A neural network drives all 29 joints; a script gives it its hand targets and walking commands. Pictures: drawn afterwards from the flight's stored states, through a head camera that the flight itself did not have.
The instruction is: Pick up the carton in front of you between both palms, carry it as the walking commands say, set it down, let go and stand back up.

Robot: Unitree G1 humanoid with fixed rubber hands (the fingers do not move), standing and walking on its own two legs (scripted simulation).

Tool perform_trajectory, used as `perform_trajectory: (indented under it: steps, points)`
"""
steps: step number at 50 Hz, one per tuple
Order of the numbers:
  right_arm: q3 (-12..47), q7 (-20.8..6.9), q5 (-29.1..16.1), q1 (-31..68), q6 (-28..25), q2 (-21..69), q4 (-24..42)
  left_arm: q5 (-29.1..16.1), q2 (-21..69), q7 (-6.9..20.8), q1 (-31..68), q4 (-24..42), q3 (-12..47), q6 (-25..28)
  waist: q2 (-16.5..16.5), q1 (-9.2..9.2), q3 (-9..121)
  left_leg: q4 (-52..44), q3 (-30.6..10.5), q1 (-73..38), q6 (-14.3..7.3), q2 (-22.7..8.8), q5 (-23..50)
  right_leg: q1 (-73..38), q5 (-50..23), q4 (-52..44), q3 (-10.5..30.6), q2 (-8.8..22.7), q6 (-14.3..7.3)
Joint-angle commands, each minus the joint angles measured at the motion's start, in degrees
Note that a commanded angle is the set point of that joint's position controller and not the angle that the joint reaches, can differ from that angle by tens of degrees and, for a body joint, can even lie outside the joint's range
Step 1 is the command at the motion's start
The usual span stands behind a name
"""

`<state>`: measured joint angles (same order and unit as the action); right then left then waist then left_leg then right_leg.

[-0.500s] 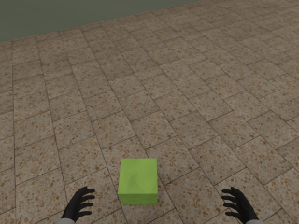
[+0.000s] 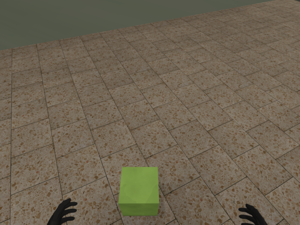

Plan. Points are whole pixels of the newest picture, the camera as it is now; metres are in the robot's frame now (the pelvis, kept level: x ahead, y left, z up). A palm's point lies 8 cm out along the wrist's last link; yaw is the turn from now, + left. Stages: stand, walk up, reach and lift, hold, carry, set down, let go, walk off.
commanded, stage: stand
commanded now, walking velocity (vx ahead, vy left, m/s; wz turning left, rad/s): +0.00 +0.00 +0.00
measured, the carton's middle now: (139, 191) +0.43 +0.08 -0.64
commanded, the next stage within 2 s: none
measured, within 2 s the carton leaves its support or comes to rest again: neither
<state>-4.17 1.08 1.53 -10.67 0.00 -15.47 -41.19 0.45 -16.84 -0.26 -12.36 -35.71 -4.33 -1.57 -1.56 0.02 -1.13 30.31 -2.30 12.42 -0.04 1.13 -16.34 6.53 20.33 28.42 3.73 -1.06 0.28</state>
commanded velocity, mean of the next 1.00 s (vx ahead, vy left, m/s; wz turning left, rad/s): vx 0.00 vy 0.00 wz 0.00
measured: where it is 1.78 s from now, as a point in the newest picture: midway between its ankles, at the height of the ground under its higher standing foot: outside the picture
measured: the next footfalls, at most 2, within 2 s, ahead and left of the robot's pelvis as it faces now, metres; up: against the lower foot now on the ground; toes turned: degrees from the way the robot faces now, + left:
none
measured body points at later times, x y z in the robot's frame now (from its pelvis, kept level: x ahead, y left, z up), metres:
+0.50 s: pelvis -0.01 +0.01 +0.00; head -0.01 +0.02 +0.45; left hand +0.09 +0.29 -0.11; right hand +0.11 -0.27 -0.11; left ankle +0.00 +0.12 -0.73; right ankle -0.05 -0.13 -0.73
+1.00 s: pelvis -0.03 +0.00 +0.01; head -0.04 +0.01 +0.46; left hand +0.05 +0.30 -0.11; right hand +0.07 -0.29 -0.11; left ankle +0.00 +0.12 -0.73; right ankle -0.05 -0.13 -0.73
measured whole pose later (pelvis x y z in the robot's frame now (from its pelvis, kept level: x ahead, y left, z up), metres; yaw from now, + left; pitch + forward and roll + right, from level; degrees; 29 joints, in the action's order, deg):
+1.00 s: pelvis -0.03 +0.00 +0.01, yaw +2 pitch -3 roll +0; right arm -2.4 1.8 0.7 -10.0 -0.9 -17.5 -53.8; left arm 0.4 -18.8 -1.7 -13.7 -49.1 -2.6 0.8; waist -0.7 0.2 -2.2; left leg 26.2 -3.4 11.7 -0.2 1.5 -11.3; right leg 5.5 16.2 24.8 2.0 -0.2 0.8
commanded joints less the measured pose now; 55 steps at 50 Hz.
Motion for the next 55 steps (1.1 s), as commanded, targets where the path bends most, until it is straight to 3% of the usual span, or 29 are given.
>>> perform_trajectory:
  steps: [1,55]
  points:
    - [-1.58,0.67,0.14,2.25,-1.70,-6.96,2.24,0.22,-6.19,-0.78,0.89,2.48,-1.34,1.77,2.64,-0.11,2.81,-3.24,-2.32,-3.97,-0.18,-4.06,19.79,3.61,-15.57,-3.65,0.47,2.74,0.92]
    - [0.35,0.86,-1.03,2.22,-1.47,-10.94,-10.77,-0.16,-10.38,-1.58,-0.56,-11.72,-0.01,3.09,1.88,0.18,-1.05,-9.30,-6.92,-2.00,-0.91,-5.24,9.24,2.94,-7.36,-9.20,2.42,5.62,-0.05]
